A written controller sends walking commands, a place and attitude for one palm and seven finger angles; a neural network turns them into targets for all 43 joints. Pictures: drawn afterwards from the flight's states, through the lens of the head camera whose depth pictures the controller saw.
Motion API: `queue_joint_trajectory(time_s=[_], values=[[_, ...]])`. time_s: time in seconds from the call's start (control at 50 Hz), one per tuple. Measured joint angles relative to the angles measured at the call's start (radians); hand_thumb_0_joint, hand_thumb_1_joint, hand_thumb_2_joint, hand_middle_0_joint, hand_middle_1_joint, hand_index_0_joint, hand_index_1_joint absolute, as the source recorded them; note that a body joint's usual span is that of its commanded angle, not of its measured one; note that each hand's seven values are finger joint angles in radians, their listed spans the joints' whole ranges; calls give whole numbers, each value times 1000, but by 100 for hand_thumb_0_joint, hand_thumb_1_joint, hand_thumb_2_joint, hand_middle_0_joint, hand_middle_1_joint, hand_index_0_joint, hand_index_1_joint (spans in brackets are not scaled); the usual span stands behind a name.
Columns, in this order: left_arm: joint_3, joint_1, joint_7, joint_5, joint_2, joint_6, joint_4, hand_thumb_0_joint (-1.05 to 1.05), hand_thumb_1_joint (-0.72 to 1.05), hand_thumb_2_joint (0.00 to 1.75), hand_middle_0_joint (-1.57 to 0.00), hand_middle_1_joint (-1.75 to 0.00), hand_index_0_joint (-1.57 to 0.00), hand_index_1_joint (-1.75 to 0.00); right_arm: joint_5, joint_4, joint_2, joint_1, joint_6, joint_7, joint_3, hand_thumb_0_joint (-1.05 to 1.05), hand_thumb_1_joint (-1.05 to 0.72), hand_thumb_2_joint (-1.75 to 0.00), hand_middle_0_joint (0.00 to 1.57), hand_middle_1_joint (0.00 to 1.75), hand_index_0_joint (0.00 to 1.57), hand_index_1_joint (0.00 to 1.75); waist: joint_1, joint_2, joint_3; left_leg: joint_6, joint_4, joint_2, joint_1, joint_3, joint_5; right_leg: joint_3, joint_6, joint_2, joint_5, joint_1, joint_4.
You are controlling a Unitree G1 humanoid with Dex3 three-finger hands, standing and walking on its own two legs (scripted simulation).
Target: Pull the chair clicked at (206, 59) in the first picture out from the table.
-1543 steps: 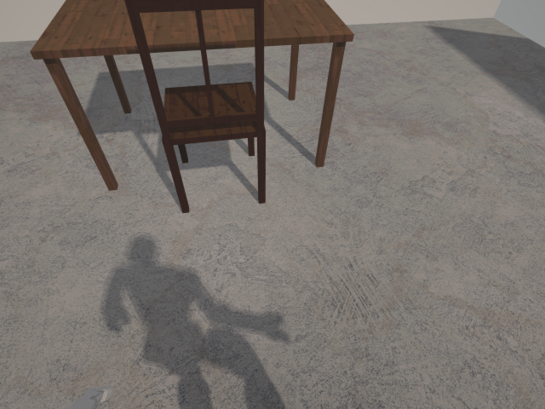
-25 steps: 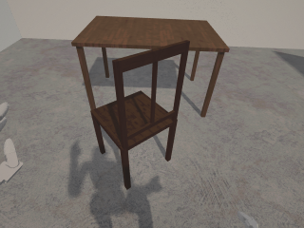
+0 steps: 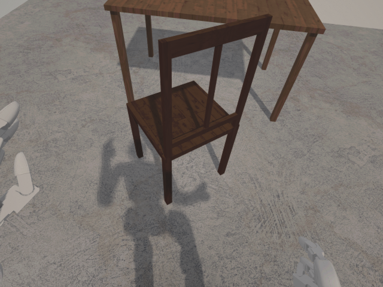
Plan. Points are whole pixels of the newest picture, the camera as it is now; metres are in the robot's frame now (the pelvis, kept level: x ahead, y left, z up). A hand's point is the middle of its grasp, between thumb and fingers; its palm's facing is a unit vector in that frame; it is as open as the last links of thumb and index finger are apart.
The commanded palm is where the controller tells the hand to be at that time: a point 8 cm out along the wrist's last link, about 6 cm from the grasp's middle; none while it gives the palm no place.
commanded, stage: let the arm hang, fingers relaxed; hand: left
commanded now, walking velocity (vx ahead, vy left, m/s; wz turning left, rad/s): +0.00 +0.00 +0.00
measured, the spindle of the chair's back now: (211, 92) +0.75 -0.04 -0.05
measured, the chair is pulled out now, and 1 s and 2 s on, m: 0.48 0.48 0.48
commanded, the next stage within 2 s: look to check the result in 1.08 s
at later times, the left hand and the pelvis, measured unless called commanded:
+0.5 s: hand out of the picture +0.06 +0.20 -0.16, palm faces +0.10 -0.97 -0.24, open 7.1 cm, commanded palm none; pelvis +0.05 +0.00 +0.01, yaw +5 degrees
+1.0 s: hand out of the picture +0.05 +0.19 -0.16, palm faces +0.08 -0.98 -0.20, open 7.2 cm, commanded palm none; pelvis +0.06 +0.02 +0.01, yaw +3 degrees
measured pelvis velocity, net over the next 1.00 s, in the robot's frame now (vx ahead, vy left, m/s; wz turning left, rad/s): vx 0.06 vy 0.02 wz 0.06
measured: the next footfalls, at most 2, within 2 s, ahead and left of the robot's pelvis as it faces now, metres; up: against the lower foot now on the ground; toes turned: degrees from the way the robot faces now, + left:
right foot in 0.22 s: +0.09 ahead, -0.10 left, +0.00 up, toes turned +2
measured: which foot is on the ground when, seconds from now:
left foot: down 0.00-1.00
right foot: down 0.00-0.00, up 0.02-0.20, down 0.22-1.00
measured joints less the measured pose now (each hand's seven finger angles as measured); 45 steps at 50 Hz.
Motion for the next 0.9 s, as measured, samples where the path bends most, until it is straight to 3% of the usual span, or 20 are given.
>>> queue_joint_trajectory(time_s=[0.02,0.06,0.1,0.14,0.2,0.22,0.28,0.3,0.36,0.46,0.6,0.74,0.9], values=[[-34,-53,-24,18,-6,20,79,1,89,90,-21,-30,-21,-30,-4,12,-17,-6,5,19,-12,1,-90,-90,21,30,20,30,-2,16,-12,-8,33,-10,-31,-6,-7,13,9,-6,-62,-57,106],[-121,-154,-69,38,-54,121,297,0,89,90,-21,-30,-21,-30,-16,42,-50,-18,40,40,-14,0,-91,-90,20,30,20,30,-16,64,-38,-11,58,-27,-67,-25,-20,54,27,3,-167,-161,308],[-197,-232,-100,46,-110,218,539,0,90,90,-20,-30,-20,-30,-32,66,-57,-19,66,47,-6,0,-91,-90,20,30,20,30,-31,95,-51,-4,49,-43,-74,-41,-17,79,38,4,-219,-224,405],[-256,-277,-123,49,-152,281,748,0,90,90,-20,-30,-20,-30,-40,91,-40,-18,83,51,14,0,-91,-90,20,30,20,30,-34,87,-37,-5,36,-55,-60,-36,-13,92,43,-1,-214,-244,386],[-336,-282,-150,43,-196,316,984,0,91,90,-20,-30,-20,-30,-38,134,10,-10,103,54,48,0,-91,-90,20,30,20,30,-29,37,0,-20,60,-65,-43,-16,-37,87,41,-5,-67,-192,175],[-361,-269,-155,41,-206,315,1043,1,91,90,-20,-30,-20,-30,-33,148,29,-2,109,55,57,0,-91,-90,20,30,20,30,-27,11,9,-27,86,-74,-45,-8,-55,94,31,-9,6,-159,89],[-433,-231,-163,35,-272,318,1231,1,91,90,-20,-30,-20,-30,-17,214,50,18,138,54,58,0,-91,-90,21,30,20,30,-34,38,45,-34,170,-52,-44,-41,-144,53,-15,16,12,-122,92],[-413,-220,-152,11,-290,304,1259,-1,94,90,-21,-30,-20,-30,-15,236,55,34,147,53,54,0,-91,-90,21,30,20,30,-33,52,46,-33,199,-45,-51,-53,-166,29,-22,23,7,-106,75],[-388,-215,-136,15,-268,277,1322,-6,99,90,-21,-30,-21,-30,-13,315,67,67,166,48,49,1,-92,-90,21,30,20,30,-2,66,43,-29,210,-31,-33,-51,-154,-3,-28,40,21,-65,6],[-366,-206,-120,10,-212,283,1446,-4,97,90,-21,-30,-21,-30,-15,392,86,97,142,36,48,1,-92,-90,21,30,20,30,15,31,29,-9,11,-40,72,-25,-101,13,-13,32,50,-22,-77],[-384,-210,-115,3,-223,282,1550,-1,93,90,-20,-30,-20,-30,-9,431,89,109,122,12,56,0,-91,-90,20,30,20,30,11,55,19,5,-96,-59,151,-9,-59,31,2,18,80,44,-161],[-400,-226,-111,5,-269,278,1593,0,92,90,-20,-30,-20,-30,-11,471,99,97,127,6,61,1,-92,-90,20,30,20,30,9,68,-5,12,-126,-66,201,2,-55,43,10,13,80,83,-176],[-395,-225,-105,6,-270,276,1620,1,94,90,-20,-30,-20,-30,-11,497,112,108,121,7,64,0,-92,-90,20,30,20,30,5,59,-16,12,-140,-63,220,10,-50,50,9,16,87,99,-186]])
